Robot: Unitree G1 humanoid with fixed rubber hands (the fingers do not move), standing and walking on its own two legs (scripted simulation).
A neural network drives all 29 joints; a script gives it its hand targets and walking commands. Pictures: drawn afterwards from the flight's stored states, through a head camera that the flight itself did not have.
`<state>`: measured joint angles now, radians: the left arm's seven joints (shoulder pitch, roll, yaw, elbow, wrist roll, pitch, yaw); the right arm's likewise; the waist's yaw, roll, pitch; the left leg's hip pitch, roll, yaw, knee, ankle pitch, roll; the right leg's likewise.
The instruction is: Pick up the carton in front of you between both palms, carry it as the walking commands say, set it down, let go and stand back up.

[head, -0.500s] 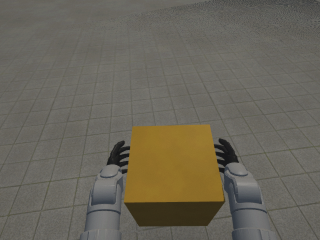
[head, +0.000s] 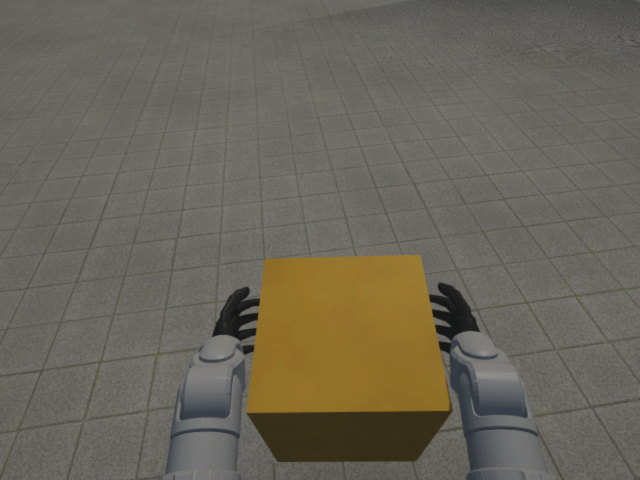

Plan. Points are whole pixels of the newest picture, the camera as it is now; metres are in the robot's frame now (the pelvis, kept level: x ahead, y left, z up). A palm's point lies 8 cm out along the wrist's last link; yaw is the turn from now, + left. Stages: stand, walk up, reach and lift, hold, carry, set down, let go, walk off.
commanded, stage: hold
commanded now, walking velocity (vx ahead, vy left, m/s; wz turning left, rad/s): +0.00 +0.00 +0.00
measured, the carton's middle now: (344, 365) +0.28 +0.00 -0.04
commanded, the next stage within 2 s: set down in 0.52 s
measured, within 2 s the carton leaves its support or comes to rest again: neither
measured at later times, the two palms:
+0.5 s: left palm (215, 363) +0.24 +0.16 +0.05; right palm (463, 352) +0.25 -0.14 +0.05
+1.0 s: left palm (230, 354) +0.30 +0.17 -0.05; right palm (429, 340) +0.33 -0.13 -0.05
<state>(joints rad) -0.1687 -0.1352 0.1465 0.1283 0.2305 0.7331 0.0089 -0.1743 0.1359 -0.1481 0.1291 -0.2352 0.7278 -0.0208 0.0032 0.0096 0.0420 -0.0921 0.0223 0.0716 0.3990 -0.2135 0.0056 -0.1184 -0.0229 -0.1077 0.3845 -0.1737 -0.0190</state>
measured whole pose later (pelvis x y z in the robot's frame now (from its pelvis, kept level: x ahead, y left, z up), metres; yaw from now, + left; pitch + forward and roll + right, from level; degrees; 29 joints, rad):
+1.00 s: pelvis -0.03 +0.00 -0.03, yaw +3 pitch +4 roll +0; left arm -0.53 -0.21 0.50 0.55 0.42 0.37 -0.03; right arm -0.54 0.17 -0.49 0.57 -0.43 0.36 0.05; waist 0.00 0.01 0.12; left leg -0.48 -0.03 0.01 0.70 -0.29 0.02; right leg -0.50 0.02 0.00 0.70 -0.27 -0.02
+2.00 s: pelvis -0.08 +0.00 -0.28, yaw +4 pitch +45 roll +1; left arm -1.05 -0.02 0.49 0.65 0.19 0.30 0.07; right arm -1.10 -0.05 -0.42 0.72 -0.21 0.29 -0.05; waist 0.01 0.00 -0.07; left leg -2.01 -0.05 0.01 1.76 -0.54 -0.01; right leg -2.03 0.04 0.00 1.75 -0.50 -0.02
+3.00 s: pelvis -0.09 +0.00 -0.41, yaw +4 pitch +36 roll +1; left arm -1.45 0.21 0.31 0.95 -0.03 0.23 0.13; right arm -1.51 -0.30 -0.20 1.03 0.02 0.22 -0.08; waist 0.02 0.01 0.39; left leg -2.23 -0.07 0.02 2.23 -0.62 -0.02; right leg -2.26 0.04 -0.01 2.23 -0.58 -0.02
